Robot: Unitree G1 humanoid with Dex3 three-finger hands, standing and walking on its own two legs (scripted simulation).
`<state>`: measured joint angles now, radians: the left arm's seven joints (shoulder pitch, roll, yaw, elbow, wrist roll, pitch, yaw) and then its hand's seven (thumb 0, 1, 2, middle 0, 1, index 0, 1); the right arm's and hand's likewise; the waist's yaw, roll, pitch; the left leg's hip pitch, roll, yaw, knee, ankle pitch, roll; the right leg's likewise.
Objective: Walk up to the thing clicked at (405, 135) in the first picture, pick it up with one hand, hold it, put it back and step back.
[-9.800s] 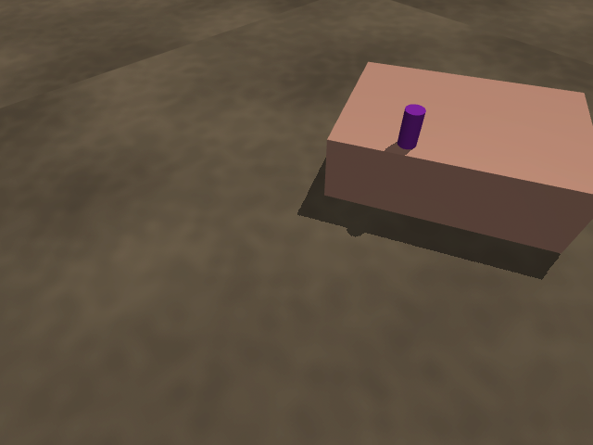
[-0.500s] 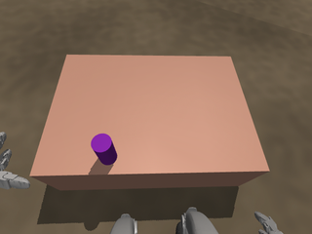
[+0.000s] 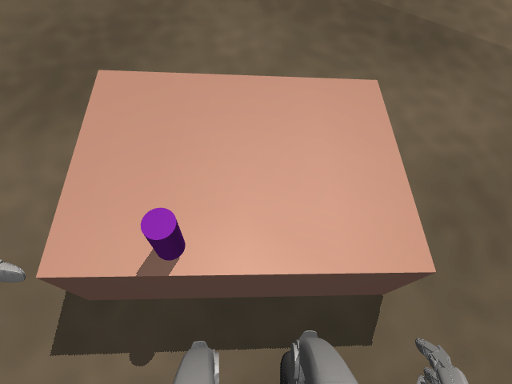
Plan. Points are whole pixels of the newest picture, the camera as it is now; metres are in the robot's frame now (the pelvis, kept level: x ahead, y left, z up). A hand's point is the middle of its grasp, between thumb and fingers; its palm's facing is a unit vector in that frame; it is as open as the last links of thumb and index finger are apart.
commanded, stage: go down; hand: left
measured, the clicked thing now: (165, 235) +0.44 +0.21 -0.29
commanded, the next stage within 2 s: none
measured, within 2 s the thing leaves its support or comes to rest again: neither
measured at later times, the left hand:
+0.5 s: hand out of the picture +0.35 +0.39 +0.00, palm faces +0.21 -0.97 -0.13, open 17.5 cm
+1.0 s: hand out of the picture +0.36 +0.40 -0.01, palm faces +0.21 -0.97 -0.12, open 17.3 cm
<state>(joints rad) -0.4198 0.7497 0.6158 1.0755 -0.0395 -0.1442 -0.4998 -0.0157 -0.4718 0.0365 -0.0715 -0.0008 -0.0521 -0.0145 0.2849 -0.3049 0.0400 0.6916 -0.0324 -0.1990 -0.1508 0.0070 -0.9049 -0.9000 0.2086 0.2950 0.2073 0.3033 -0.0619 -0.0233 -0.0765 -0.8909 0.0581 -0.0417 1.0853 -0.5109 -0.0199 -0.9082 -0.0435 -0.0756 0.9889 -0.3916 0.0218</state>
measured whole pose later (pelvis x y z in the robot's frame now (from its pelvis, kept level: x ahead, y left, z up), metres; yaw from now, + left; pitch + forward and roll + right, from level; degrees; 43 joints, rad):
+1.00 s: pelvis -0.01 +0.01 -0.02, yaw +0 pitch +22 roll -4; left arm -0.53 0.85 0.69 1.14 -0.06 -0.19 -0.56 -0.02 -0.48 0.06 -0.07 -0.01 -0.04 -0.04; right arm 0.28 -0.31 0.08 0.67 -0.05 -0.19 -0.14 0.01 -0.90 -0.90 0.21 0.30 0.21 0.30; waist -0.09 -0.03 -0.09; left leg -1.04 0.05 -0.06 1.20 -0.54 -0.01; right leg -1.05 -0.05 -0.08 1.08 -0.41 0.03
